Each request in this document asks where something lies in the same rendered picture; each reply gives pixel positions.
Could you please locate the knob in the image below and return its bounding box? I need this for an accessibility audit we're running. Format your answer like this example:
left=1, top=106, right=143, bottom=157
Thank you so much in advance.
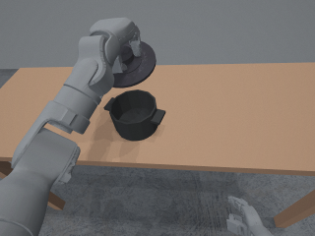
left=119, top=46, right=134, bottom=65

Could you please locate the pot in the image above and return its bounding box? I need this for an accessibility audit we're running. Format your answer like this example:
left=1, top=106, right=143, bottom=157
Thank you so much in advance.
left=103, top=89, right=166, bottom=142

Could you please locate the right robot hand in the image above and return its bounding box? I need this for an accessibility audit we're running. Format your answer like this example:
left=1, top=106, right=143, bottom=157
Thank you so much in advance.
left=226, top=196, right=264, bottom=236

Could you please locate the left robot upper arm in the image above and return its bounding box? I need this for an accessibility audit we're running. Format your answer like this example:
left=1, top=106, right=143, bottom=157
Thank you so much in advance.
left=0, top=127, right=81, bottom=236

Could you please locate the table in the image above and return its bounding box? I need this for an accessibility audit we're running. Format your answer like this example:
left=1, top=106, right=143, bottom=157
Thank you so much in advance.
left=0, top=62, right=315, bottom=228

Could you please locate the lid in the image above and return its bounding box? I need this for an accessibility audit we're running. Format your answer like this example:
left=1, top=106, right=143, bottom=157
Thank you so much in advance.
left=113, top=41, right=157, bottom=89

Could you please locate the robot right forearm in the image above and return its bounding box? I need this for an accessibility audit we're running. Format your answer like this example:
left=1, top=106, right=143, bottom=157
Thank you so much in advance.
left=247, top=224, right=274, bottom=236

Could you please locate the robot left forearm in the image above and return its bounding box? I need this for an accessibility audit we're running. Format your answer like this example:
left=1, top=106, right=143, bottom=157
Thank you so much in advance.
left=11, top=29, right=120, bottom=169

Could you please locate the left robot hand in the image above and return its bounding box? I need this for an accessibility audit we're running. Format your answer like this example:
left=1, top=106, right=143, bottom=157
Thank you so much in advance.
left=90, top=17, right=142, bottom=74

